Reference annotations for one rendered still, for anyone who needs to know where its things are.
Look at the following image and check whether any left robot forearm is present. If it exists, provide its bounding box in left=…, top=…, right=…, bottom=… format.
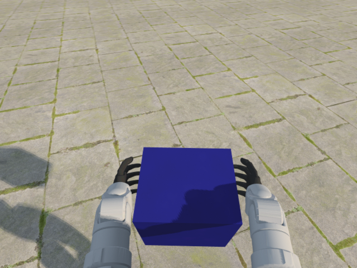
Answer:
left=83, top=182, right=133, bottom=268

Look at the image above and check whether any carton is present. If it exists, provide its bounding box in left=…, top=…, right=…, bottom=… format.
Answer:
left=132, top=147, right=243, bottom=247

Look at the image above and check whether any right robot forearm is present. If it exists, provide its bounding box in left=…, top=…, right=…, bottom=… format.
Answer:
left=245, top=184, right=301, bottom=268

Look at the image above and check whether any right robot hand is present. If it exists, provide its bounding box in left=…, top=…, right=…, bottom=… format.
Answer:
left=233, top=158, right=262, bottom=197

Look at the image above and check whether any left robot hand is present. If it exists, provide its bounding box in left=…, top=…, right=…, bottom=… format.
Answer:
left=113, top=157, right=141, bottom=194

